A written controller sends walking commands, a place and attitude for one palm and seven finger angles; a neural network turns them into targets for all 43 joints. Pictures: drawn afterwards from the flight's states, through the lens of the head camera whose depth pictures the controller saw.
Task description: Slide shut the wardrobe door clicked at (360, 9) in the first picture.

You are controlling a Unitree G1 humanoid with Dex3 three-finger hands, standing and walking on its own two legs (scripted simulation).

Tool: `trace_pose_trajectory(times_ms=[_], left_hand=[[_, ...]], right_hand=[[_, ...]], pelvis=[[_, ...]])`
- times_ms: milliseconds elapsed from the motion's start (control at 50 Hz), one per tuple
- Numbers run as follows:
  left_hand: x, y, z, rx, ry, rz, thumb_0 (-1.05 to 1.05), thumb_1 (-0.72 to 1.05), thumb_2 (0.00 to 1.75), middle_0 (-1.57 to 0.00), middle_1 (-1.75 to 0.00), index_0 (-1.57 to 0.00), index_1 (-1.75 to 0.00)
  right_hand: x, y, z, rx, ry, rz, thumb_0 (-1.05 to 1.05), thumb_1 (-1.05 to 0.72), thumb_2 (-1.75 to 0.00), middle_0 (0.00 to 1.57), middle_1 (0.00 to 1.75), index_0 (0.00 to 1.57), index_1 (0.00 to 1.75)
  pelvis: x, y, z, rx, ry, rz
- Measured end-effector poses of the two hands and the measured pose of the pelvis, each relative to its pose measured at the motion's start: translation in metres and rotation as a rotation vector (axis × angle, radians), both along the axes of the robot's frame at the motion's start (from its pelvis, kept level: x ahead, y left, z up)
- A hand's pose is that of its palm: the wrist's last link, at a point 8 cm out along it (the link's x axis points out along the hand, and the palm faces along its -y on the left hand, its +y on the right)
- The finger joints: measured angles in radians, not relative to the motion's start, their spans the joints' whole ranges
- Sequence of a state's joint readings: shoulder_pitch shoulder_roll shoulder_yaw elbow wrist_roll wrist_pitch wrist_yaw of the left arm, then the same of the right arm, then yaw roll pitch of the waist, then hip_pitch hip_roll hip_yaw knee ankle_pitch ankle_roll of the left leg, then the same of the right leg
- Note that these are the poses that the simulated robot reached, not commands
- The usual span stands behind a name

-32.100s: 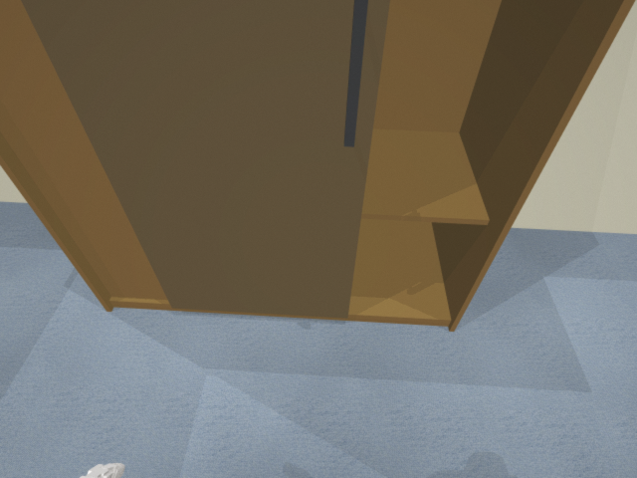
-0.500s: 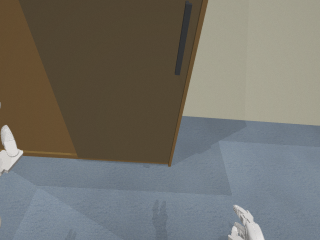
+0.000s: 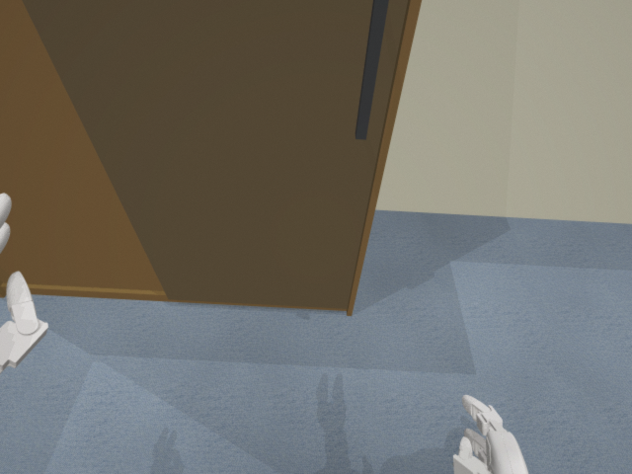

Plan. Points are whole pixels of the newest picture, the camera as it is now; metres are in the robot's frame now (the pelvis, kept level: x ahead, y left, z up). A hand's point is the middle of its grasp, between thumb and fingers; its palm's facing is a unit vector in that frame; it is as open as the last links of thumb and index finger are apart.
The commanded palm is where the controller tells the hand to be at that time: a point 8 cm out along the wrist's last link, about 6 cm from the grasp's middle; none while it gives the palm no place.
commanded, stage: stop stepping back and stand still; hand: left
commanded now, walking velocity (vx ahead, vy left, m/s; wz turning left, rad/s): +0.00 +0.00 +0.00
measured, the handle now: (369, 65) +0.72 -0.04 +0.17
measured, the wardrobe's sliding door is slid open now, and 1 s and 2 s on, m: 0.00 0.00 0.00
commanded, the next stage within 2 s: let the arm hang, fingers relaxed in 0.16 s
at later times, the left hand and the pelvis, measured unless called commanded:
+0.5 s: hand out of the picture +0.12 +0.22 -0.14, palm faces -0.01 -0.97 -0.26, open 7.4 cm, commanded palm none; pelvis +0.00 +0.02 +0.00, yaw +1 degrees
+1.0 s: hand out of the picture -0.03 +0.22 -0.17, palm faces +0.01 -0.97 -0.24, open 7.4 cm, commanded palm none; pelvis -0.01 +0.02 +0.01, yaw +0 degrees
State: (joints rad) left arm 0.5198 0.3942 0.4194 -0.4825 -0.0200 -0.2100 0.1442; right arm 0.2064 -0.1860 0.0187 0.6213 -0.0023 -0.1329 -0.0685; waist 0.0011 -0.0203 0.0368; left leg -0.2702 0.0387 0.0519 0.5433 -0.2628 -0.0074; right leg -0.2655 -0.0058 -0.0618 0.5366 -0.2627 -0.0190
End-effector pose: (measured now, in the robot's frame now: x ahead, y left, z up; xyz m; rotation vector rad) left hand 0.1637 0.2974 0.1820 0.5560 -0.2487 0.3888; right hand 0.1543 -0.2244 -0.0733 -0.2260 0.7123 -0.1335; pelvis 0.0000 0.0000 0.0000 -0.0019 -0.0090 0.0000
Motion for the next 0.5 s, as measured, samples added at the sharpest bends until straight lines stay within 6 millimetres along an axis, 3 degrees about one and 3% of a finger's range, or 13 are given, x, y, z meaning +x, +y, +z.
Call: trace_pose_trajectory(times_ms=[240, 280, 320, 380, 440, 500], left_hand=[[0.011, 0.009, 0.002, 0.011, 0.039, -0.007, 0.02, 0.89, 0.90, -0.21, -0.30, -0.22, -0.30], [0.013, 0.012, -0.006, 0.012, 0.066, -0.009, 0.02, 0.89, 0.90, -0.21, -0.30, -0.21, -0.30], [0.023, 0.020, -0.048, -0.037, 0.233, -0.004, 0.01, 0.89, 0.90, -0.20, -0.30, -0.21, -0.30], [0.022, 0.024, -0.141, -0.205, 0.592, 0.057, 0.01, 0.90, 0.90, -0.20, -0.30, -0.20, -0.30], [-0.009, 0.005, -0.230, -0.361, 0.943, 0.092, 0.01, 0.91, 0.90, -0.19, -0.29, -0.20, -0.29], [-0.059, -0.030, -0.291, -0.490, 1.230, 0.087, 0.01, 0.91, 0.90, -0.19, -0.29, -0.20, -0.29]], right_hand=[[0.023, 0.003, 0.008, -0.010, -0.022, -0.013, 0.01, -0.91, -0.89, 0.20, 0.30, 0.21, 0.30], [0.025, 0.003, 0.006, -0.004, -0.024, 0.008, 0.01, -0.91, -0.89, 0.20, 0.30, 0.20, 0.30], [0.026, -0.001, -0.006, 0.006, 0.015, 0.052, 0.01, -0.91, -0.89, 0.20, 0.30, 0.20, 0.30], [0.018, -0.007, -0.025, 0.010, 0.101, 0.053, 0.01, -0.91, -0.89, 0.20, 0.30, 0.21, 0.30], [-0.005, -0.010, -0.035, 0.007, 0.185, 0.022, 0.01, -0.91, -0.89, 0.20, 0.30, 0.20, 0.30], [-0.039, -0.009, -0.040, -0.003, 0.292, -0.013, 0.01, -0.91, -0.89, 0.20, 0.30, 0.20, 0.30]], pelvis=[[0.011, 0.008, 0.004, -0.001, 0.012, -0.006], [0.011, 0.010, 0.003, -0.004, 0.019, 0.003], [0.008, 0.014, -0.001, -0.005, 0.030, 0.018], [0.005, 0.019, -0.005, -0.003, 0.031, 0.027], [0.002, 0.021, -0.006, 0.004, 0.017, 0.025], [-0.001, 0.021, -0.004, 0.007, 0.000, 0.016]])
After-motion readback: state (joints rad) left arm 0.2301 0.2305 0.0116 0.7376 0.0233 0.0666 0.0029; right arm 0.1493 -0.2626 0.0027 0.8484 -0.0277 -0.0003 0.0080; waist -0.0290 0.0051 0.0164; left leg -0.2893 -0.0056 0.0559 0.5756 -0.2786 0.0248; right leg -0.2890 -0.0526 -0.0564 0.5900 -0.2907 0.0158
